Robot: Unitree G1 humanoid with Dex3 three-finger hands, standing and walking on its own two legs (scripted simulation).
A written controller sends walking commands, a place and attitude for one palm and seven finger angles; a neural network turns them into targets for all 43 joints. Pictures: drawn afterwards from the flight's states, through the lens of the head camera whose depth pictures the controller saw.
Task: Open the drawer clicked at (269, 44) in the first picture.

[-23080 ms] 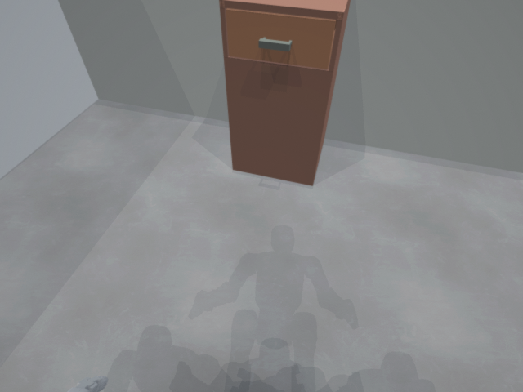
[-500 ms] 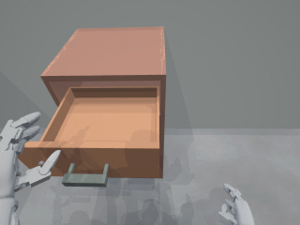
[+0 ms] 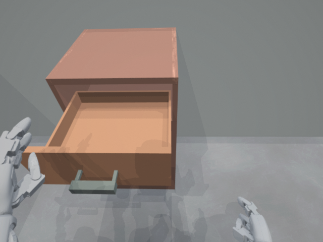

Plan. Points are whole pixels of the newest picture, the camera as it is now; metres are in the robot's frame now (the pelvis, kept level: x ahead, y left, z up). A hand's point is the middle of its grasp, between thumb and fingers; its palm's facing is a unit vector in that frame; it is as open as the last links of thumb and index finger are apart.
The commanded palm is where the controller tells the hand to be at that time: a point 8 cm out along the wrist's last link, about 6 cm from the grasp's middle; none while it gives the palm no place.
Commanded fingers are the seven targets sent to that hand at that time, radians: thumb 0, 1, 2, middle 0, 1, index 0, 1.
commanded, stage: step back with the hand held close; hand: left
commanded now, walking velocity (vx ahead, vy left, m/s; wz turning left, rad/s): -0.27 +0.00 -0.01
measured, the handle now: (95, 180) +0.28 +0.22 -0.02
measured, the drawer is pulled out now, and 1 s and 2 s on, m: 0.29 0.29 0.29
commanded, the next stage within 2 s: stop stepping back and stand still in 1.36 s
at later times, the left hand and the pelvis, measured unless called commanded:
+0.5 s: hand (15, 209) +0.13 +0.26 +0.15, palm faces +0.36 -0.81 -0.46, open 7.4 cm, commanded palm +0.07 +0.30 +0.17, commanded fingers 0.00 0.90 0.90 -0.20 -0.30 -0.20 -0.30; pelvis -0.06 +0.02 -0.01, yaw +0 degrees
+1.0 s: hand out of the picture +0.08 +0.25 +0.15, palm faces +0.30 -0.85 -0.44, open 7.4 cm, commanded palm +0.01 +0.30 +0.17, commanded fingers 0.00 0.90 0.90 -0.20 -0.30 -0.20 -0.30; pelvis -0.13 +0.02 -0.02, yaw +0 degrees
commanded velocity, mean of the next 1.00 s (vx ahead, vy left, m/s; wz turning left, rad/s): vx -0.31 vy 0.00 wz -0.03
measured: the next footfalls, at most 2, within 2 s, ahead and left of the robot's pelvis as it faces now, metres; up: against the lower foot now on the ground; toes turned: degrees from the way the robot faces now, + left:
right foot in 0.86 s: -0.09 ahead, -0.10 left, +0.00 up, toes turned +1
right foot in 1.46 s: -0.30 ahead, -0.08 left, +0.00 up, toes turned -4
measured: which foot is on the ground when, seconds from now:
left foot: down 0.00-1.00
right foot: down 0.00-0.72, up 0.74-0.84, down 0.86-1.00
